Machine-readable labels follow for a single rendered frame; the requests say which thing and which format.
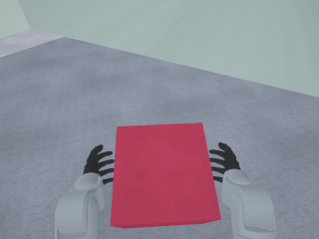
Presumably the carton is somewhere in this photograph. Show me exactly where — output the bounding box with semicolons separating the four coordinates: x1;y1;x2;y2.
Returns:
110;122;221;229

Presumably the robot right forearm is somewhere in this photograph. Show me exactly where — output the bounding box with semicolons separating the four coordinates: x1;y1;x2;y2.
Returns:
221;168;277;239

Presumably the right robot hand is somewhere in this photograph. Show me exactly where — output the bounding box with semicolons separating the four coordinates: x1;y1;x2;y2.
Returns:
209;142;240;183

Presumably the robot left forearm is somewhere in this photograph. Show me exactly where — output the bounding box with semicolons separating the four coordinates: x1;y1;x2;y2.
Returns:
55;172;107;239

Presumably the left robot hand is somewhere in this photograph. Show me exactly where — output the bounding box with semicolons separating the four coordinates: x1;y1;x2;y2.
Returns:
83;144;115;185

